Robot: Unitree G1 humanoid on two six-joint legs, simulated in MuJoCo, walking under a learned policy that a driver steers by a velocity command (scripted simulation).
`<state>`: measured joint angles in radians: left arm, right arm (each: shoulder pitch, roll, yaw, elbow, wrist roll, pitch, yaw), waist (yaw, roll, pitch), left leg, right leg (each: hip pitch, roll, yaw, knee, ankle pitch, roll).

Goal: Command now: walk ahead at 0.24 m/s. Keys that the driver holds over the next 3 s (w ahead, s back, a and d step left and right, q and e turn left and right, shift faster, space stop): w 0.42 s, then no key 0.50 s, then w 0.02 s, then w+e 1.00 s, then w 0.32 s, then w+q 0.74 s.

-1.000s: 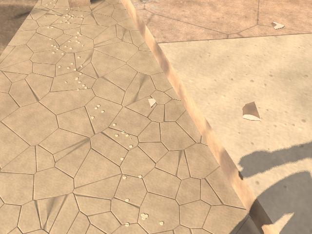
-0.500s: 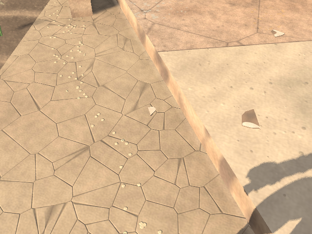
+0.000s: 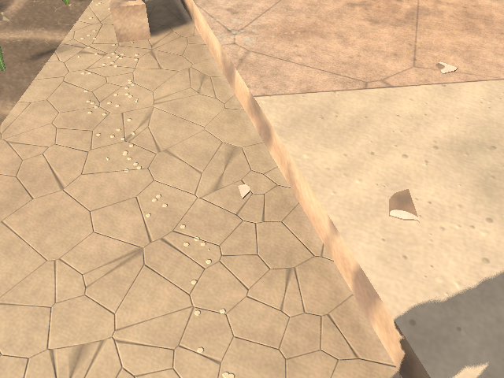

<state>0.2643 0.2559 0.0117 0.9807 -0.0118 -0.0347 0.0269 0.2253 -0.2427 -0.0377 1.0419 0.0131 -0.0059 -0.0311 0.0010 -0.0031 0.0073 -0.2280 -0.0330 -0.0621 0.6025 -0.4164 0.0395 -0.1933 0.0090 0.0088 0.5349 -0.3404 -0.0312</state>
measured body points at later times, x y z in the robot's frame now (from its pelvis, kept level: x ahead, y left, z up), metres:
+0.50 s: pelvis +0.18 +0.01 +0.00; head +0.22 +0.01 +0.44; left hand +0.43 +0.22 -0.09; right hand +0.08 -0.24 -0.14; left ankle +0.01 +0.12 -0.73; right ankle +0.36 -0.12 -0.71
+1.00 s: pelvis +0.33 -0.01 +0.00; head +0.34 +0.01 +0.45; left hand +0.43 +0.24 -0.14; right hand +0.41 -0.28 -0.12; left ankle +0.36 +0.13 -0.73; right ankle +0.36 -0.10 -0.73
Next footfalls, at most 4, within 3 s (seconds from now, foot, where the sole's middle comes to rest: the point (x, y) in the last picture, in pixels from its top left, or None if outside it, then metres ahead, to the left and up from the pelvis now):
0.54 right None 0.40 -0.11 -0.77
0.92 left None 0.40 0.13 -0.77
1.30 right None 0.49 -0.16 -0.77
1.72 left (286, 285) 0.82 -0.07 -0.77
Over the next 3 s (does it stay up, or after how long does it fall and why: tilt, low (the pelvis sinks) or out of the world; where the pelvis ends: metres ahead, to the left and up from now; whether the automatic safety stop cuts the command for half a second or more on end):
stays up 1.12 -0.51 0.14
